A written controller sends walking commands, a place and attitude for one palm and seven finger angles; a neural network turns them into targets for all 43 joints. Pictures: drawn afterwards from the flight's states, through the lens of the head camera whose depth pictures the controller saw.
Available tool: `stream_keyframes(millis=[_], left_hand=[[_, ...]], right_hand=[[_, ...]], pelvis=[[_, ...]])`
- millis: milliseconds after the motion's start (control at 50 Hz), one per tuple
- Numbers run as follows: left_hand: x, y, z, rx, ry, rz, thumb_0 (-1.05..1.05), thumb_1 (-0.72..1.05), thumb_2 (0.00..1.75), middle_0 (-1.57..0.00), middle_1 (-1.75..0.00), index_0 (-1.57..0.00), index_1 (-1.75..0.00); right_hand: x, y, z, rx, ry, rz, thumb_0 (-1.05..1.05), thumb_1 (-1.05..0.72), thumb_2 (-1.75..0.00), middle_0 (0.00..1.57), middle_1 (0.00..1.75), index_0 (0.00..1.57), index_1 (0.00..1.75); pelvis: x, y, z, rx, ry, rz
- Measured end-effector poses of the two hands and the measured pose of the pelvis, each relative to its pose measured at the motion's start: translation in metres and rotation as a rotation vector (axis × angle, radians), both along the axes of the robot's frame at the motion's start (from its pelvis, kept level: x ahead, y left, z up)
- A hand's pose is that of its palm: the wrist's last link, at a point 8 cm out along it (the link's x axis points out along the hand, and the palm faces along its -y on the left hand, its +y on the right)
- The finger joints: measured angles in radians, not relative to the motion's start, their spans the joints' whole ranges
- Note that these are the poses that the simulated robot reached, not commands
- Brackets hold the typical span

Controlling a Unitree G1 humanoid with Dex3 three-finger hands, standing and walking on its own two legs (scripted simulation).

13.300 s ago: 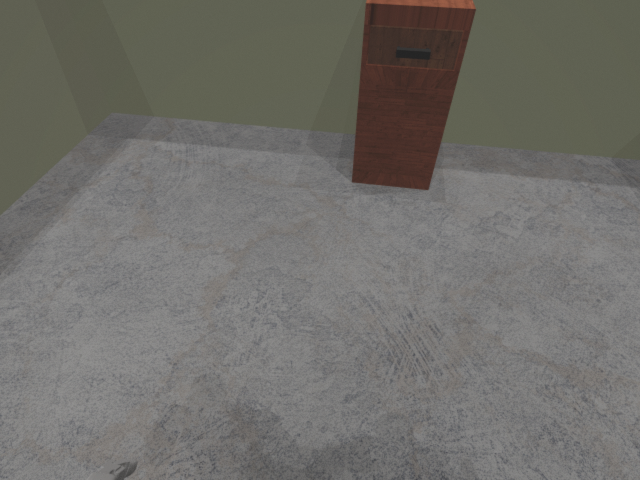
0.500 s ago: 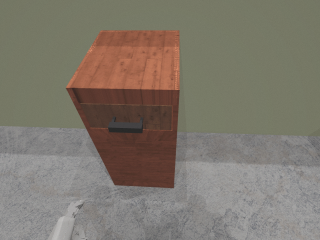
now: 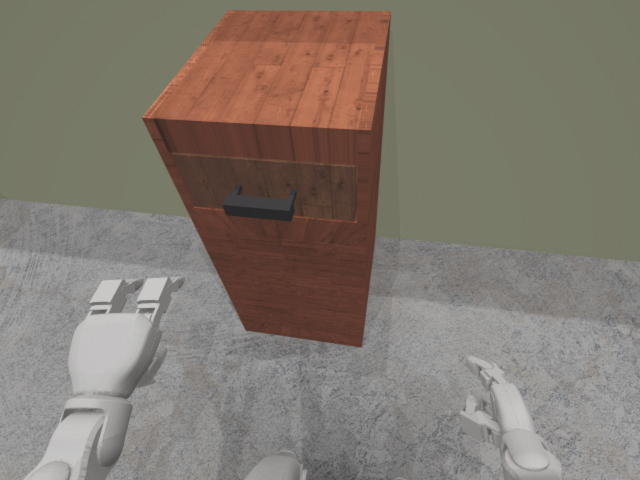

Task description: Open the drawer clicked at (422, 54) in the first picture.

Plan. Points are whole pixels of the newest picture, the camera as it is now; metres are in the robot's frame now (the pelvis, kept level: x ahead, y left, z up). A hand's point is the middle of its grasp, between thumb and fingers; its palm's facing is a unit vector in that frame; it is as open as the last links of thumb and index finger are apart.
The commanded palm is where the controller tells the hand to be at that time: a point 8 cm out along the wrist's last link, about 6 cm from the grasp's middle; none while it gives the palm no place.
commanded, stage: raise the hand with hooked fingers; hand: left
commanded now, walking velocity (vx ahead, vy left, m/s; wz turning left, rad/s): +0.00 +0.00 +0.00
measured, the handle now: (262, 199) +0.57 +0.20 -0.04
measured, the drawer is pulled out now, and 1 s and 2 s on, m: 0.00 0.00 0.00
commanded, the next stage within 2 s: move the hooked fingers above the handle in 1.24 s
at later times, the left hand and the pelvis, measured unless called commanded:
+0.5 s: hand (144, 268) +0.33 +0.28 +0.08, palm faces +0.14 -0.09 -0.99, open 12.9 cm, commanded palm +0.30 +0.27 +0.14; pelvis +0.03 +0.05 +0.03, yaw -5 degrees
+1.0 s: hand (127, 225) +0.36 +0.29 +0.13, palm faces +0.00 -0.09 -1.00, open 13.9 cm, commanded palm +0.33 +0.29 +0.19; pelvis +0.03 +0.08 +0.05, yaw -4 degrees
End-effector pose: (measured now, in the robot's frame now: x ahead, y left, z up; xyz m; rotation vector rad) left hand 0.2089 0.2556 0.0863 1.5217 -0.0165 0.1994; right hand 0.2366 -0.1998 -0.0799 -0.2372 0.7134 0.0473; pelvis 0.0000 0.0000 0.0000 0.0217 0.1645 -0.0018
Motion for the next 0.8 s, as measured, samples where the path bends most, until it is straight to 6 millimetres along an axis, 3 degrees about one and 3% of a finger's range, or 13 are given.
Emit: stream_keyframes(millis=[120, 220, 300, 440, 520, 660, 800], left_hand=[[0.043, -0.007, 0.011, -0.044, 0.116, 0.040, 0.00, 0.18, 0.59, -0.27, -0.76, -0.26, -0.76], [0.052, -0.013, 0.010, -0.060, 0.228, -0.049, 0.00, 0.07, 0.54, -0.28, -0.83, -0.27, -0.84], [0.058, -0.012, 0.021, -0.065, 0.153, -0.136, 0.00, -0.03, 0.50, -0.29, -0.89, -0.28, -0.90], [0.079, 0.015, 0.042, -0.036, -0.012, -0.066, 0.00, -0.19, 0.43, -0.30, -1.00, -0.30, -1.00], [0.094, 0.023, 0.049, -0.054, 0.013, -0.016, 0.00, -0.28, 0.39, -0.30, -1.05, -0.30, -1.06], [0.112, 0.021, 0.072, -0.048, 0.047, -0.080, 0.00, -0.42, 0.33, -0.31, -1.15, -0.31, -1.15], [0.126, 0.040, 0.093, -0.025, 0.064, -0.056, 0.00, -0.48, 0.31, -0.32, -1.18, -0.31, -1.19]], right_hand=[[-0.043, 0.000, -0.007, 0.059, 0.133, -0.097, 0.01, -0.91, -0.90, 0.20, 0.30, 0.20, 0.30], [-0.072, -0.021, -0.002, 0.004, 0.189, -0.195, 0.01, -0.91, -0.90, 0.20, 0.30, 0.20, 0.30], [-0.083, -0.036, 0.002, -0.066, 0.210, -0.241, 0.01, -0.91, -0.90, 0.20, 0.30, 0.20, 0.30], [-0.068, -0.029, 0.010, -0.070, 0.182, -0.273, 0.01, -0.91, -0.90, 0.19, 0.30, 0.20, 0.30], [-0.049, -0.007, 0.019, -0.029, 0.135, -0.261, 0.01, -0.91, -0.90, 0.19, 0.30, 0.20, 0.30], [-0.021, 0.039, 0.038, 0.025, 0.070, -0.189, 0.01, -0.91, -0.90, 0.20, 0.30, 0.20, 0.30], [-0.018, 0.065, 0.042, 0.051, 0.090, -0.135, 0.01, -0.91, -0.90, 0.20, 0.30, 0.20, 0.30]], pelvis=[[0.010, 0.005, 0.018, 0.019, -0.009, -0.051], [0.021, 0.015, 0.029, 0.016, -0.023, -0.102], [0.026, 0.025, 0.031, 0.005, -0.023, -0.100], [0.031, 0.045, 0.032, -0.013, -0.027, -0.092], [0.033, 0.056, 0.036, -0.019, -0.050, -0.092], [0.037, 0.069, 0.044, -0.027, -0.096, -0.090], [0.034, 0.075, 0.050, -0.034, -0.122, -0.078]])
